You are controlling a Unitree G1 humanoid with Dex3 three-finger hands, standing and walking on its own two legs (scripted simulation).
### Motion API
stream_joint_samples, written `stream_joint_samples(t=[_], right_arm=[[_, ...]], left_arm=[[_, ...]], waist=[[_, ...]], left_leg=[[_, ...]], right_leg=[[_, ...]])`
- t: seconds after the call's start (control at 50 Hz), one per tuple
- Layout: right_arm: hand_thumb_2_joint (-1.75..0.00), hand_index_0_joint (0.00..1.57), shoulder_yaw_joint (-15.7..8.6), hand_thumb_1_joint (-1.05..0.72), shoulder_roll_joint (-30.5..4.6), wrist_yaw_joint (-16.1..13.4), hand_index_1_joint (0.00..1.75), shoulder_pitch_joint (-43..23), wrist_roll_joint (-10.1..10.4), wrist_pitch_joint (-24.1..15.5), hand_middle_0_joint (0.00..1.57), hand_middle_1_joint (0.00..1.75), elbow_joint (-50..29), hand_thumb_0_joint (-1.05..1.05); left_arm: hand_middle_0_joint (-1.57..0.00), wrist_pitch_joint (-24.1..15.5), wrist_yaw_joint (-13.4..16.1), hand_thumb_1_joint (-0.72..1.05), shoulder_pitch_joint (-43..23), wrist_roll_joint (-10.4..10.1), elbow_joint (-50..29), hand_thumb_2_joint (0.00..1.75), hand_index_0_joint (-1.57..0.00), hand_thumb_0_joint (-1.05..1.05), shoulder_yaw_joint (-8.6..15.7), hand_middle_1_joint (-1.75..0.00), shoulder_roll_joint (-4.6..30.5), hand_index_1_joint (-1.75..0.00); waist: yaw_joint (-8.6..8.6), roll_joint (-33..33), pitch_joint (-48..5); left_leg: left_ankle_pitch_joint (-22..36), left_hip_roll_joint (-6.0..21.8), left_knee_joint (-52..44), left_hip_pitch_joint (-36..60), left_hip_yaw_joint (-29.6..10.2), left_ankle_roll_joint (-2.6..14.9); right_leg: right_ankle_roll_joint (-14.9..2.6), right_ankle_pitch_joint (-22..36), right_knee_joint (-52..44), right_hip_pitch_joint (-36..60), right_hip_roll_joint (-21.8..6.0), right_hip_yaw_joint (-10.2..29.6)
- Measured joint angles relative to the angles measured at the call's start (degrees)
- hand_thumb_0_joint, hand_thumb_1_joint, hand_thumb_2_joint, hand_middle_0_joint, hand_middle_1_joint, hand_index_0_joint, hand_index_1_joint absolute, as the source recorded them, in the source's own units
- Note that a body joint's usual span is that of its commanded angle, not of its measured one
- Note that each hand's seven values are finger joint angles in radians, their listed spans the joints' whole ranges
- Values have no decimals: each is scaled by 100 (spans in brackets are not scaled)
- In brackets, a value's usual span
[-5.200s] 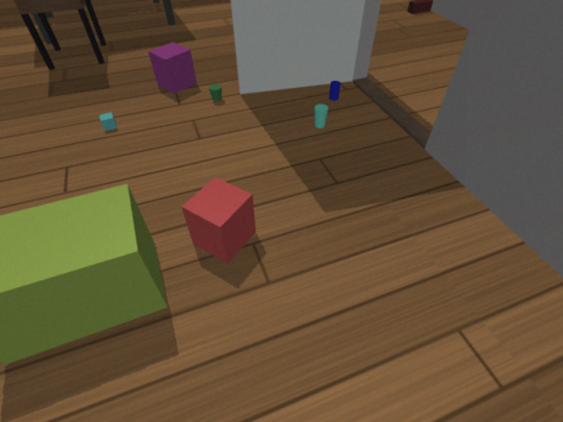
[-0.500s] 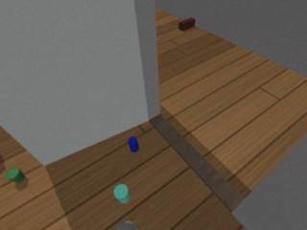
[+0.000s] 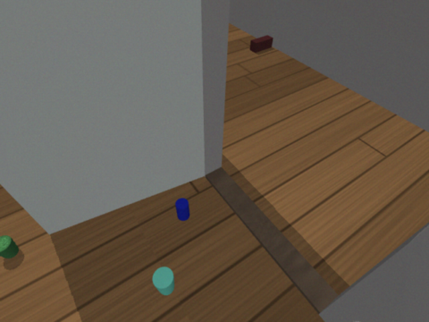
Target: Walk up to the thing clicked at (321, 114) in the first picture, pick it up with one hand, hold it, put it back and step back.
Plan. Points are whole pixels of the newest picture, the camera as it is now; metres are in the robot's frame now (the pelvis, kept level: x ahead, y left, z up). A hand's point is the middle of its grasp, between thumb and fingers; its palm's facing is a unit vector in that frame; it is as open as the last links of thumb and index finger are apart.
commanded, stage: walk up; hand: left
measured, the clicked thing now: (165, 282) +0.42 +0.23 -0.70
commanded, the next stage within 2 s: none
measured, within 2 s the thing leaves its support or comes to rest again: neither
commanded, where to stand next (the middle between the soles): +0.08 -0.01 m, yaw +2 degrees
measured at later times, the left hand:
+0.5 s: hand out of the picture +0.13 +0.23 -0.14, palm faces -0.02 -0.94 -0.33, open 7.4 cm
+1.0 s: hand out of the picture +0.10 +0.26 -0.14, palm faces -0.02 -0.94 -0.34, open 7.4 cm
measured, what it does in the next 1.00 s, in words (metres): stands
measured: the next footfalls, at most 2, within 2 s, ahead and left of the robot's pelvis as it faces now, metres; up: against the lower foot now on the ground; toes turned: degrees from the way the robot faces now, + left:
left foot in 1.90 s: +0.26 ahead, +0.09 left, +0.00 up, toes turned +2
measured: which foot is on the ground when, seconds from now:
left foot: down 0.00-1.00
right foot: down 0.00-1.00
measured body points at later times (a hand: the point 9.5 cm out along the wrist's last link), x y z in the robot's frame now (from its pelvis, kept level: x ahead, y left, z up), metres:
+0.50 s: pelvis +0.03 -0.01 +0.01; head +0.04 -0.01 +0.46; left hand +0.13 +0.28 -0.12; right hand +0.11 -0.32 -0.12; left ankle +0.09 +0.12 -0.73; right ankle -0.01 -0.14 -0.73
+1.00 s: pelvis +0.04 +0.00 +0.02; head +0.05 +0.00 +0.47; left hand +0.10 +0.31 -0.12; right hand +0.12 -0.30 -0.12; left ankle +0.09 +0.12 -0.73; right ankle -0.01 -0.14 -0.73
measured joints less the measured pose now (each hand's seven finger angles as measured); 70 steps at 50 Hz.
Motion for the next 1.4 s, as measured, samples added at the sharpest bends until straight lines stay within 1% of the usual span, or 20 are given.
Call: stream_joint_samples(t=[0.1,0.28,0.44,0.6,0.76,0.92,1.14,1.34,1.36,1.38,1.4], right_arm=[[-90,20,24,-90,-54,31,30,-98,7,-24,21,30,246,1],[-90,20,27,-90,-96,11,30,-113,26,-53,21,30,650,1],[-90,20,17,-90,-57,-39,30,-173,14,-27,21,30,868,1],[-90,20,21,-90,-19,-62,30,-217,-8,-24,21,30,926,1],[-90,20,25,-90,17,-66,30,-201,-25,-57,21,30,962,1],[-90,20,22,-90,65,-57,30,-200,-25,-68,21,30,987,1],[-90,20,10,-90,70,-56,30,-280,-14,-42,21,30,993,1],[-90,20,-2,-90,61,-64,30,-309,-19,-31,21,30,990,1],[-90,20,-31,-90,57,-38,30,-282,-30,-26,21,30,949,1],[-90,20,-71,-90,53,-6,30,-227,-50,-35,21,30,888,1],[-90,20,-111,-90,50,23,30,-152,-70,-45,21,30,827,1]], left_arm=[[-21,-95,-2,90,-41,-15,182,90,-20,0,-26,-30,-23,-30],[-21,-142,19,90,-451,-49,278,90,-20,0,-51,-30,-120,-30],[-21,-110,53,90,-954,-92,238,90,-20,0,-54,-30,-158,-30],[-21,-59,40,90,-1175,-71,279,90,-20,0,-53,-30,-158,-30],[-21,-19,5,90,-1139,-46,386,90,-20,0,-41,-30,-138,-30],[-21,-7,7,90,-956,-31,513,90,-20,0,-18,-30,-108,-30],[-21,-6,24,90,-801,-29,571,90,-20,0,-14,-30,-149,-30],[-21,-10,33,90,-790,-19,539,90,-20,0,-18,-30,-195,-30],[-21,-12,11,90,-768,-4,493,90,-20,0,-2,-30,-192,-30],[-21,-26,-18,90,-722,21,431,90,-20,0,17,-30,-178,-30],[-21,-37,-44,90,-661,49,375,90,-20,0,36,-30,-157,-30]], waist=[[11,171,-32],[-73,148,-9],[-177,-12,63],[-254,-111,44],[-250,-112,13],[-197,-72,13],[-133,-65,-18],[-126,-92,-79],[-127,-97,-85],[-125,-115,-97],[-123,-146,-128]], left_leg=[[301,21,-303,165,-74,-36],[351,-3,-652,494,-80,-133],[374,25,-832,674,-57,-149],[415,22,-989,775,7,-125],[484,-52,-1151,814,48,-73],[504,-106,-1214,832,37,-41],[483,-142,-1207,861,-1,-33],[476,-145,-1225,914,-12,-39],[415,-150,-1169,896,-10,-7],[240,-166,-1051,866,-2,30],[9,-194,-935,839,11,58]], right_leg=[[16,126,-286,181,47,-59],[-8,160,-631,511,31,-82],[-17,260,-935,734,62,-64],[14,384,-1193,856,52,-8],[67,456,-1339,881,-23,15],[100,470,-1411,915,-72,-8],[115,446,-1432,978,-101,-53],[113,449,-1475,1048,-101,-66],[71,388,-1401,1021,-106,-66],[11,188,-1216,957,-121,-54],[-66,-131,-973,868,-144,-25]])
